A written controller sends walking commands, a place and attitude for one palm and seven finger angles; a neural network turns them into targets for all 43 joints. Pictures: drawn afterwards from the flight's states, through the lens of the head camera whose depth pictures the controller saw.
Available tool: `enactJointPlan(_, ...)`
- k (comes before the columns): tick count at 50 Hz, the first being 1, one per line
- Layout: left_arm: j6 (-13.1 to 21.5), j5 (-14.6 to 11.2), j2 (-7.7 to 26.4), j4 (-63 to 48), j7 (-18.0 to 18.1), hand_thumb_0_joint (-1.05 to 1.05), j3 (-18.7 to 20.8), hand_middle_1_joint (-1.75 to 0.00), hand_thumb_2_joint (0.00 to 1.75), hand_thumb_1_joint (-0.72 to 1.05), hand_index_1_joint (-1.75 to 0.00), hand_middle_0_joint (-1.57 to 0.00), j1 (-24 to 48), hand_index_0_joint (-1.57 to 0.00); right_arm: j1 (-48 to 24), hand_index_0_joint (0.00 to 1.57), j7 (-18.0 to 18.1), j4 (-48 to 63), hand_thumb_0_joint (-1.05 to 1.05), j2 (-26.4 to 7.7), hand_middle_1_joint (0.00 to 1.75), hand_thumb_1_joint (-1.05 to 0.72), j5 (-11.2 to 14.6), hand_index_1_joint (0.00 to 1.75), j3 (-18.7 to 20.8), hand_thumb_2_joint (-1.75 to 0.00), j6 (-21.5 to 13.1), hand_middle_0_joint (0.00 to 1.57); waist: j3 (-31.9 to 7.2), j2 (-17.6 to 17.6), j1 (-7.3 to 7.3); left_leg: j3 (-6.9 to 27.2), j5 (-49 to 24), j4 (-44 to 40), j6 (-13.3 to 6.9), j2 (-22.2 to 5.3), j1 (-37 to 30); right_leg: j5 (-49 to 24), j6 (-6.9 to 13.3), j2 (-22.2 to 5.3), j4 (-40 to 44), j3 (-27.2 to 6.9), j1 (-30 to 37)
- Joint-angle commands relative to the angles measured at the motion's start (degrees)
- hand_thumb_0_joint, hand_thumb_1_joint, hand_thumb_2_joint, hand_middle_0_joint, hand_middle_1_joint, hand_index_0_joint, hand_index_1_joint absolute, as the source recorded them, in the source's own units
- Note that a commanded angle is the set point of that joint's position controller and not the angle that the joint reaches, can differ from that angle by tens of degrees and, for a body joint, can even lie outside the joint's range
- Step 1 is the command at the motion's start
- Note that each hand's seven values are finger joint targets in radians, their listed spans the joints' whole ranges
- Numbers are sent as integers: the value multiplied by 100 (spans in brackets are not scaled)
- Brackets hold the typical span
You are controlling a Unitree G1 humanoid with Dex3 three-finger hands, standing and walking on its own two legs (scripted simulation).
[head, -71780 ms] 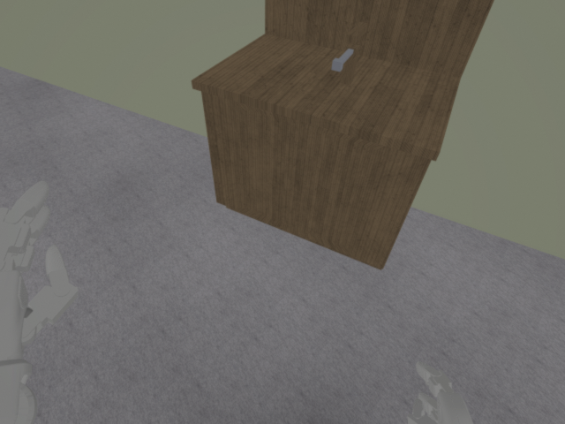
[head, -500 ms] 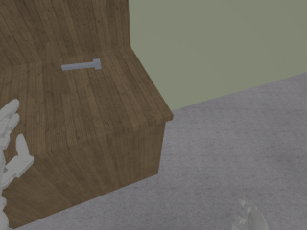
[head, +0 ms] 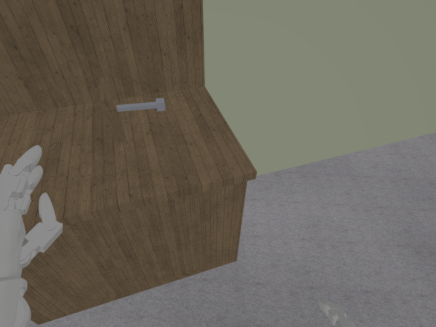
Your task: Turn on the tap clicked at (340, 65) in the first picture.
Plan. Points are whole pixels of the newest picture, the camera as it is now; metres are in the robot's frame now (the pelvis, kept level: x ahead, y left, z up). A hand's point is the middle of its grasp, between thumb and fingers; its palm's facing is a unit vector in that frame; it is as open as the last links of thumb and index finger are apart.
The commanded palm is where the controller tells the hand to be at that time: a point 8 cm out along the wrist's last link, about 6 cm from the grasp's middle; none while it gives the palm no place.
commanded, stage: stand and check the lever's angle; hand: left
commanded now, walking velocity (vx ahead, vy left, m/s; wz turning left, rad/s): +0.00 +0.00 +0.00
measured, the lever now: (160, 104) +0.71 +0.21 +0.05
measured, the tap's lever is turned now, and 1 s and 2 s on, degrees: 82 82 82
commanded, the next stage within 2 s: stand and wait in 0.24 s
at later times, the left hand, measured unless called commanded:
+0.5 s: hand (52, 214) +0.23 +0.25 +0.16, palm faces +0.38 -0.86 -0.35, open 7.4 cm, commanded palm +0.18 +0.29 +0.18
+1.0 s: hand (45, 222) +0.22 +0.26 +0.16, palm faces +0.38 -0.85 -0.36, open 7.4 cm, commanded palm +0.17 +0.30 +0.18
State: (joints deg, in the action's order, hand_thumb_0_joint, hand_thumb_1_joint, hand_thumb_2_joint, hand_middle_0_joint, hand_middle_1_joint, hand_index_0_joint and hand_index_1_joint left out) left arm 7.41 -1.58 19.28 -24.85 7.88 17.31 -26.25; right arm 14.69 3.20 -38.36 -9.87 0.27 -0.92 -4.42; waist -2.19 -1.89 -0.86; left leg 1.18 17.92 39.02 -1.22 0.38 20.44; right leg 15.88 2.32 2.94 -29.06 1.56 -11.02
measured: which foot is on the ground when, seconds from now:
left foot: down 0.00-1.00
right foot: down 0.00-1.00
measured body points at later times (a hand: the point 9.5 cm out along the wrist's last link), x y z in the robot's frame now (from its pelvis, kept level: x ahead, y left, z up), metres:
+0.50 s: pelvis +0.02 +0.01 +0.01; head +0.02 +0.02 +0.46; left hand +0.21 +0.30 +0.18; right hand +0.21 -0.22 -0.06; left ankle +0.04 +0.12 -0.73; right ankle -0.01 -0.10 -0.73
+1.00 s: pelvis +0.01 +0.02 +0.01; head +0.00 +0.02 +0.46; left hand +0.19 +0.30 +0.18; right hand +0.17 -0.22 -0.07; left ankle +0.04 +0.12 -0.73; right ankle -0.01 -0.10 -0.73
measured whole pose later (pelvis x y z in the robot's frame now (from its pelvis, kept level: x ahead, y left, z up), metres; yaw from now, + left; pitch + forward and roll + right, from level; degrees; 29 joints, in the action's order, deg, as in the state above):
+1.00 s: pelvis +0.01 +0.02 +0.01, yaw -1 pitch -1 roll -1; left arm 6.4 -3.0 19.7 -24.0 8.3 17.2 -26.8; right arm 11.6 4.8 -36.2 -12.0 0.6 0.0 -2.6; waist -0.8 -1.4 0.4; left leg 0.0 10.7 24.4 -1.5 0.3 12.6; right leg 11.8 0.3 1.7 -19.7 -0.1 -6.8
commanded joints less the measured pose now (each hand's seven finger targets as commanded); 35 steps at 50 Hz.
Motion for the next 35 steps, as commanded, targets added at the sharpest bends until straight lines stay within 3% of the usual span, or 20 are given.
enactJointPlan(1,436,-90,1183,-1313,105,0,703,-30,90,90,-30,-20,899,-20,-821,20,56,925,0,-772,30,-90,24,30,294,-90,-353,20,22,592,-53,120,-194,-444,-3,-302,-202,-1105,603,-1685,1102,-1545,-73)
enactJointPlan(3,479,-94,1052,-1216,140,0,668,-30,90,90,-30,-20,711,-20,-822,20,126,925,0,-820,30,-90,-1,30,296,-90,-360,20,-213,-227,42,344,-1177,-1521,-109,-421,-1001,-1090,120,-907,534,-844,9)
enactJointPlan(4,473,-112,1033,-1175,150,0,667,-30,90,90,-30,-20,684,-20,-887,20,144,986,0,-885,30,-90,23,30,341,-90,-337,20,-217,-308,109,628,-1341,-1623,-199,-647,-1128,-859,-52,-604,508,-656,-76)
enactJointPlan(5,435,-120,963,-1024,135,0,617,-30,90,90,-30,-20,565,-20,-889,20,145,1033,0,-932,30,-90,70,30,375,-90,-307,20,-196,-80,142,684,-1291,-1541,-221,-686,-1045,-770,-127,-476,616,-594,-6)
enactJointPlan(6,392,-106,1042,-989,111,0,715,-30,90,90,-30,-20,428,-20,-920,20,163,1071,0,-864,30,-90,57,30,333,-90,-303,20,-252,-164,118,624,-1738,-1484,-254,-631,-1149,-1162,-127,-454,513,-520,8)
enactJointPlan(8,415,-97,995,-1267,85,0,617,-30,90,90,-30,-20,568,-20,-935,20,154,1096,0,-855,30,-90,47,30,311,-90,-278,20,-316,-135,108,747,-1945,-1650,-217,-700,-1038,-1184,-182,-401,416,-354,253)
enactJointPlan(12,448,-101,1001,-1527,107,0,619,-30,90,90,-30,-20,368,-20,-929,20,141,1146,0,-865,30,-90,32,30,334,-90,-304,20,-444,-273,126,692,-1836,-1732,-182,-673,-1046,-1249,-155,-425,550,-402,448)
enactJointPlan(16,421,-112,1119,-1542,125,0,746,-30,90,90,-30,-20,156,-20,-921,20,142,1182,0,-887,30,-90,24,30,363,-90,-280,20,-599,-373,123,506,-2179,-1581,-116,-592,-1206,-1622,-114,-503,650,-519,486)
enactJointPlan(17,419,-129,1020,-1496,123,0,683,-30,90,90,-30,-20,152,-20,-889,20,144,1175,0,-844,30,-90,26,30,345,-90,-257,20,-596,-311,110,483,-2266,-1562,-99,-602,-1184,-1703,-114,-507,657,-501,521)
enactJointPlan(21,366,-148,1069,-1421,117,0,681,-30,90,90,-30,-20,358,-20,-944,20,165,1200,0,-873,30,-90,24,30,349,-90,-191,20,-513,-301,99,420,-2073,-1574,-51,-536,-1197,-1679,-97,-520,793,-589,435)
enactJointPlan(25,308,-159,990,-1226,115,0,572,-30,90,90,-30,-20,445,-20,-1006,20,174,1222,0,-836,30,-90,27,30,316,-90,-143,20,-408,-69,113,382,-1717,-1608,-54,-481,-1133,-1532,-105,-525,969,-617,386)
enactJointPlan(26,304,-156,1036,-1296,112,0,593,-30,90,90,-30,-20,544,-20,-1027,20,183,1228,0,-871,30,-90,15,30,322,-90,-140,20,-390,-196,105,399,-1664,-1647,-39,-462,-1125,-1484,-86,-538,982,-646,373)
enactJointPlan(29,289,-157,1007,-1243,119,0,554,-30,90,90,-30,-20,524,-20,-1033,20,179,1231,0,-843,30,-90,11,30,296,-90,-130,20,-399,-51,129,403,-1619,-1681,-46,-454,-1127,-1459,-97,-517,1029,-604,400)
enactJointPlan(35,282,-160,1005,-1250,123,0,547,-30,90,90,-30,-20,497,-20,-1061,20,182,1233,0,-850,30,-90,3,30,291,-90,-115,20,-328,-162,132,398,-1363,-1774,-29,-406,-1072,-1228,-95,-500,1128,-578,366)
